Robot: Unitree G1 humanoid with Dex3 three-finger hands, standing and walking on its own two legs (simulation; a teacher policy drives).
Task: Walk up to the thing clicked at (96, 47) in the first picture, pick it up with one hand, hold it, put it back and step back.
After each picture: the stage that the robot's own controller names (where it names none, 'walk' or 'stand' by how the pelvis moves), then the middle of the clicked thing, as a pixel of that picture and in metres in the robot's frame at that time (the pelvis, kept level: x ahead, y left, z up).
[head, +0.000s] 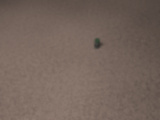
stand; (97, 43) +1.35 -0.11 -0.72
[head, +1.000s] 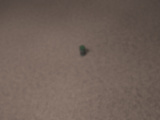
walk; (82, 50) +1.23 +0.15 -0.71
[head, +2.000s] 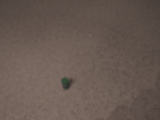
walk; (65, 83) +0.76 +0.25 -0.71
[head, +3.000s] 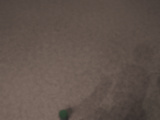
walk; (63, 116) +0.44 +0.18 -0.70
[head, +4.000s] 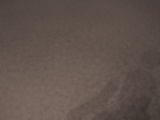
stand; out of the picture +0.39 +0.14 -0.72
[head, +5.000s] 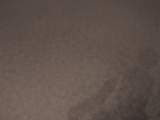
stand; out of the picture +0.38 +0.15 -0.72
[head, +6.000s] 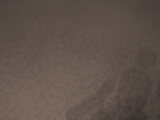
stand; out of the picture +0.38 +0.15 -0.72
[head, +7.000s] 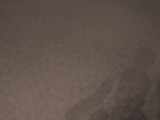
stand; out of the picture +0.37 +0.15 -0.73
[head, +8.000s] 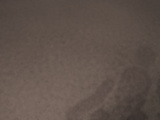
stand; out of the picture +0.37 +0.15 -0.72
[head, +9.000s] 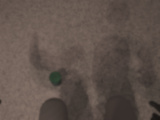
go down; (55, 79) +0.43 +0.15 -0.46
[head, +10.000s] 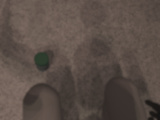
go down; (42, 62) +0.47 +0.16 -0.32
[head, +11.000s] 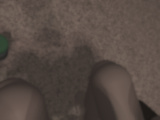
close in; out of the picture +0.45 +0.20 -0.24
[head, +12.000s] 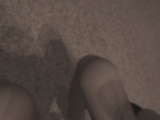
close; out of the picture +0.45 +0.22 -0.23
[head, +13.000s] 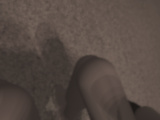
lift; out of the picture +0.44 +0.22 -0.24
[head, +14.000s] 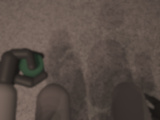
lift; (34, 70) +0.35 +0.20 -0.06
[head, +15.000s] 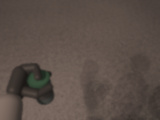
hold; (42, 87) +0.32 +0.17 +0.05
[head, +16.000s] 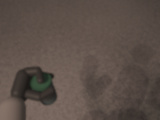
hold; (45, 89) +0.32 +0.17 +0.01
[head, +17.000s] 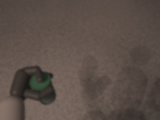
hold; (44, 89) +0.32 +0.17 +0.01
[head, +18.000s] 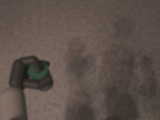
crouch; (41, 77) +0.37 +0.16 -0.06
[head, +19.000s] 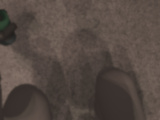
lower; (1, 29) +0.51 +0.20 -0.09
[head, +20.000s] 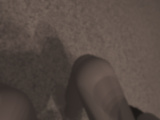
lower; out of the picture +0.45 +0.25 -0.24
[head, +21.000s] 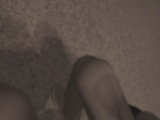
lower; out of the picture +0.46 +0.25 -0.24
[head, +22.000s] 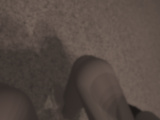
lower; out of the picture +0.46 +0.24 -0.25
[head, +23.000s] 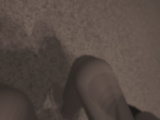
lower; out of the picture +0.46 +0.24 -0.25
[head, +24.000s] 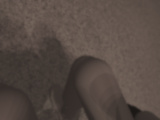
open; out of the picture +0.46 +0.23 -0.25
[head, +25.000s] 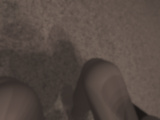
stand; out of the picture +0.46 +0.22 -0.25
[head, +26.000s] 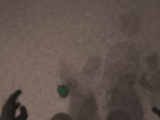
stand; (62, 91) +0.43 +0.14 -0.55
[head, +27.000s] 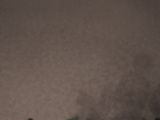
stand; out of the picture +0.41 +0.14 -0.66
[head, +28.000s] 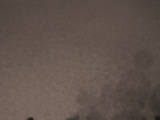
stand; out of the picture +0.41 +0.14 -0.66
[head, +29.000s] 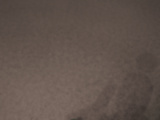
stand; out of the picture +0.41 +0.13 -0.71
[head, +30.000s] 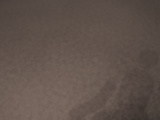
stand; out of the picture +0.40 +0.15 -0.72
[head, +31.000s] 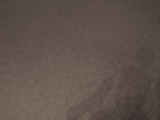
stand; out of the picture +0.39 +0.17 -0.72
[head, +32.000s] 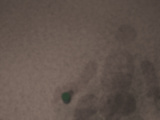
walk; (66, 98) +0.48 +0.15 -0.70
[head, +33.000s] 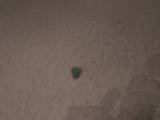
walk; (75, 73) +0.77 +0.17 -0.70
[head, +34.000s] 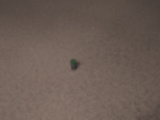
stand; (73, 64) +1.06 +0.14 -0.71
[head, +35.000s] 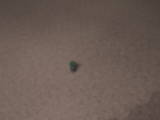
stand; (73, 66) +1.00 +0.15 -0.72
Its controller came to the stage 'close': yes
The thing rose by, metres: 0.71
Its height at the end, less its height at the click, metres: +0.00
